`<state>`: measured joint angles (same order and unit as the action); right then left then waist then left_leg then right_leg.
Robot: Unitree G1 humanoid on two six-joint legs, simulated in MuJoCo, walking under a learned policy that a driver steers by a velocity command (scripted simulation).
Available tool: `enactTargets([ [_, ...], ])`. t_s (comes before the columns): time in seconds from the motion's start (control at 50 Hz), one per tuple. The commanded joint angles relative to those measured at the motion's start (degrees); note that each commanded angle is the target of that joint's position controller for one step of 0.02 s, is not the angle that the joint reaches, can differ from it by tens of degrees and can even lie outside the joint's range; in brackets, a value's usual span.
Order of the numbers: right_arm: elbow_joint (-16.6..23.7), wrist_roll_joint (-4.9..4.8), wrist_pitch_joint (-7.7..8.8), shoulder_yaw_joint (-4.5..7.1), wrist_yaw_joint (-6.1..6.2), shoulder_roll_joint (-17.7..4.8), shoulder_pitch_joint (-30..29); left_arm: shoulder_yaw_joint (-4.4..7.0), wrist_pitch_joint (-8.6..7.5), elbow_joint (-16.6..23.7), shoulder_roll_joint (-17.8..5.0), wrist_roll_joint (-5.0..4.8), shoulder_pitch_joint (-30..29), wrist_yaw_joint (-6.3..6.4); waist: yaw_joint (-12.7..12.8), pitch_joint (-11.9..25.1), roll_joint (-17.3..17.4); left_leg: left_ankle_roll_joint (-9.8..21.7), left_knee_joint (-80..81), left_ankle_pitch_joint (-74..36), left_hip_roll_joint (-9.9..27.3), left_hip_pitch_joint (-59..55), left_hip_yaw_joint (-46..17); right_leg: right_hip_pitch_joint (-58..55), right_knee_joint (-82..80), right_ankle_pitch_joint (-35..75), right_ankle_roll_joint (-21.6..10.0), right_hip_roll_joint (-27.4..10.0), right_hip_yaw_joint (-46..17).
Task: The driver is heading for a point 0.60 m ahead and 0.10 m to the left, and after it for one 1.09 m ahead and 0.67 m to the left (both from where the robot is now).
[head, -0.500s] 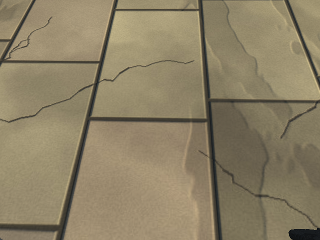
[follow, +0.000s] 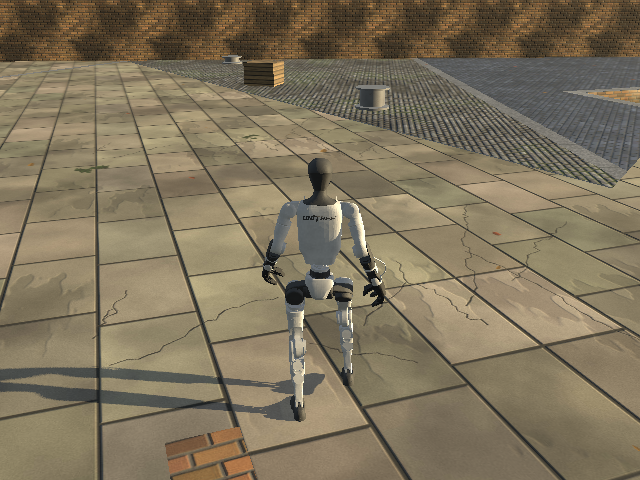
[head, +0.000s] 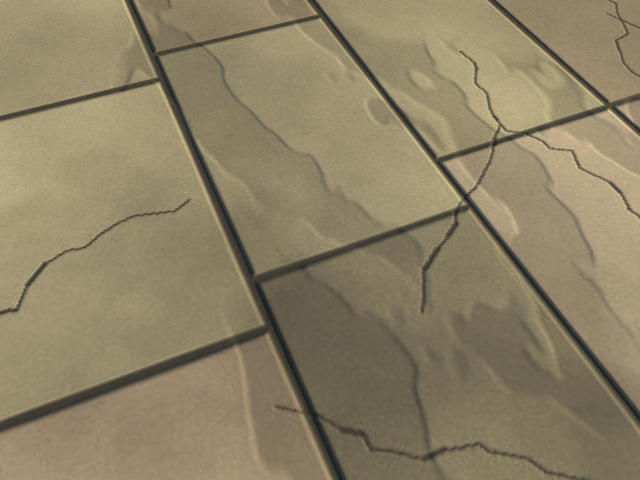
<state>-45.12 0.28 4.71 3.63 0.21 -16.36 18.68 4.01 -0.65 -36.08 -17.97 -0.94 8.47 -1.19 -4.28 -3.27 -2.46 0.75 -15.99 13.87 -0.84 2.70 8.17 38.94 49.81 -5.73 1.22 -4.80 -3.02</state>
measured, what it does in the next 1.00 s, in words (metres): walks ahead, turning left: right foot, then left foot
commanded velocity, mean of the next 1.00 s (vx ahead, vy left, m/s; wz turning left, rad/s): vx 0.09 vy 0.00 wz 0.17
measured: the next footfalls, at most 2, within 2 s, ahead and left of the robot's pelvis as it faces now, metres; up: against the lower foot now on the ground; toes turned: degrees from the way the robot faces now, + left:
right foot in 0.14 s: +0.25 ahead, -0.13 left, +0.00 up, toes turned -4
left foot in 0.62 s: +0.19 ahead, +0.09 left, +0.00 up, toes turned +5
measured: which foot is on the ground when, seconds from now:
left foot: down 0.00-0.14, up 0.16-0.60, down 0.62-1.00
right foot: up 0.00-0.12, down 0.14-0.62, up 0.64-1.00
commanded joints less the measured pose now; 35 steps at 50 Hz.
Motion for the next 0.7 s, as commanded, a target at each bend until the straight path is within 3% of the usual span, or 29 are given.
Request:
enactTargets([
  [0.02,3.33,-0.65,0.14,2.27,0.80,-9.97,-4.31,-0.26,-1.24,4.81,-0.48,0.38,-4.34,-1.27,0.82,0.72,6.57,7.39,3.05,-32.75,13.20,2.58,-2.24,-6.08,-9.49,7.39,-0.52,1.51,3.65],
  [0.08,2.00,-2.10,-0.57,2.75,0.86,-11.77,-3.43,0.53,-1.25,6.00,-2.09,0.40,-4.86,-2.12,2.19,2.49,7.54,6.49,-1.83,-38.82,14.87,-1.18,-2.22,-10.58,-14.88,3.54,-3.16,3.71,4.07],
  [0.12,1.94,-2.98,-0.94,2.98,1.02,-12.36,-4.80,2.14,-1.25,4.25,-5.01,1.04,2.38,-1.94,7.02,6.58,7.08,4.75,-11.97,-44.88,13.88,-1.65,-1.16,-20.63,-20.14,4.12,-5.92,6.56,5.20],
  [0.14,1.78,-2.65,-0.92,2.39,0.96,-10.74,-3.90,3.32,-1.16,2.67,-7.55,1.23,7.96,-1.17,9.89,9.74,4.86,2.56,-21.62,-40.95,11.15,2.19,0.64,-30.51,-23.89,12.05,-7.68,7.38,4.93],
  [0.16,3.52,0.32,-0.69,0.84,0.76,-6.94,-1.94,4.03,-0.73,2.38,-12.29,1.91,12.85,0.25,10.24,16.39,-5.25,-0.58,-39.67,-11.65,7.07,15.93,1.32,-47.01,-19.61,39.17,-11.85,-4.67,-8.84],
  [0.18,3.33,0.95,-0.58,-1.31,-0.42,-3.28,6.74,2.83,-0.92,4.45,-13.98,2.84,8.20,0.54,4.13,28.19,-13.26,-3.44,-57.50,29.85,0.32,29.77,-6.55,-59.97,-19.20,49.69,-25.25,-20.78,-31.55],
  [0.2,0.93,-0.58,-1.16,0.21,-0.87,-9.58,3.23,1.92,-0.54,4.87,-8.77,2.07,8.50,0.14,8.79,31.13,-3.25,-3.59,-59.53,26.21,2.76,28.27,-13.81,-54.49,-22.70,38.44,-23.63,-17.33,-27.55],
  [0.22,2.63,-2.04,-1.77,0.39,-0.89,-9.80,-1.96,1.03,-0.68,4.05,-6.83,1.43,5.07,-0.25,7.78,21.64,-2.73,-3.39,-57.53,22.80,4.54,32.06,-12.14,-48.28,-24.52,31.98,-20.74,-13.88,-20.02],
  [0.24,2.64,-1.40,-2.36,0.09,-0.12,-8.42,-4.10,0.51,-0.75,3.20,-5.07,0.73,2.34,-0.30,6.31,15.78,0.82,-3.71,-53.22,19.42,6.09,32.53,-11.40,-41.01,-26.46,24.79,-17.81,-10.79,-16.58],
  [0.26,2.32,-0.74,-3.26,0.25,0.68,-8.42,-4.53,0.10,-0.67,2.92,-4.17,0.69,-0.29,-0.23,4.73,12.00,0.31,-4.29,-49.59,16.74,7.01,29.53,-11.53,-33.23,-28.66,20.54,-16.31,-9.16,-13.95],
  [0.28,1.27,-0.67,-4.23,0.22,0.96,-7.86,-2.12,-0.02,-0.84,2.44,-4.09,1.62,-2.07,-0.20,2.67,11.00,-1.69,-4.85,-47.76,13.31,7.21,23.07,-11.33,-25.99,-30.99,18.84,-15.67,-7.93,-10.90],
  [0.3,0.13,-0.59,-4.83,0.07,1.25,-6.80,0.31,-0.12,-1.23,1.89,-3.48,2.46,-3.45,-0.17,1.47,11.05,-2.75,-5.39,-45.55,11.17,6.80,18.94,-10.76,-22.25,-32.38,18.19,-15.76,-7.15,-8.51],
  [0.34,-0.99,-0.42,-5.32,-0.29,1.80,-5.26,1.42,-0.38,-1.98,0.29,-2.33,3.16,-5.03,0.12,0.94,10.79,-3.38,-5.93,-38.47,9.11,6.76,14.84,-10.63,-19.40,-33.44,17.22,-15.58,-6.29,-4.46],
  [0.38,-0.54,-0.33,-5.59,-0.61,2.07,-4.81,-1.57,-0.19,-2.15,-1.46,-2.83,3.24,-4.68,0.68,2.44,10.37,-3.46,-5.48,-32.64,6.00,7.01,13.63,-10.79,-20.00,-34.20,10.86,-15.22,-6.68,-3.38],
  [0.46,2.04,-0.94,-6.30,0.39,2.11,-7.74,-6.99,1.06,-0.42,-3.33,-6.50,2.35,-3.71,2.26,4.73,6.48,-3.73,-4.15,-31.98,7.35,6.26,18.26,-9.66,-22.49,-36.32,-4.95,-15.92,-10.05,-6.65],
  [0.52,2.86,-0.93,-6.39,0.45,1.62,-6.63,-7.88,1.20,0.50,-4.20,-6.16,1.63,-3.39,2.96,5.01,5.40,-2.83,-3.08,-30.48,9.81,6.02,20.28,-8.80,-26.46,-34.97,-2.74,-15.89,-11.80,-6.96],
  [0.56,2.46,-0.96,-6.30,0.46,0.90,-5.67,-6.22,1.33,1.09,-4.43,-6.22,1.12,-4.28,3.23,3.79,6.33,-2.52,-2.05,-25.36,8.25,4.82,17.46,-6.96,-28.22,-31.98,3.55,-14.91,-11.52,-4.76],
  [0.6,1.42,-0.74,-6.14,0.78,0.06,-5.77,-2.82,1.61,1.80,-4.97,-6.35,-0.06,-4.63,3.45,1.56,7.22,-2.34,0.17,-14.16,0.11,2.77,11.51,-5.28,-27.94,-26.67,7.30,-11.67,-9.44,-0.90],
  [0.62,1.76,-0.23,-6.08,1.45,-0.07,-8.43,-2.28,1.57,1.95,-5.72,-5.16,-0.49,-2.52,3.55,1.84,6.13,1.97,2.82,-6.59,-8.00,5.34,9.01,-11.18,-25.27,-20.09,2.64,-7.24,-5.98,2.73],
  [0.64,3.00,-0.29,-6.09,2.95,0.72,-15.09,-3.02,1.01,1.62,-4.02,-2.20,1.74,-1.71,3.30,5.39,6.21,17.56,9.01,-4.80,-26.51,17.89,3.44,-28.69,-13.90,-6.31,-12.67,-1.11,2.30,10.06],
  [0.66,3.84,1.05,-5.57,2.93,0.44,-15.16,-2.65,1.29,1.34,-2.01,-3.30,2.09,-9.40,3.66,0.55,4.08,20.58,17.69,-1.62,-31.78,23.21,3.97,-37.16,-4.06,3.80,-30.36,0.89,9.06,5.76],
  [0.68,4.27,1.81,-4.48,2.55,0.29,-13.61,-2.65,1.83,1.30,-2.17,-4.47,1.74,-9.41,3.58,0.90,5.56,13.85,17.83,-2.28,-32.18,21.09,3.03,-34.20,-2.91,11.75,-30.18,0.79,7.37,0.69],
  [0.7,4.45,1.04,-3.75,2.57,0.45,-12.51,-5.20,2.12,1.51,-3.22,-4.46,1.10,-7.43,3.58,2.85,6.03,10.70,14.80,-4.04,-32.75,17.97,1.44,-29.74,-1.86,13.70,-26.06,0.77,6.42,-0.59],
])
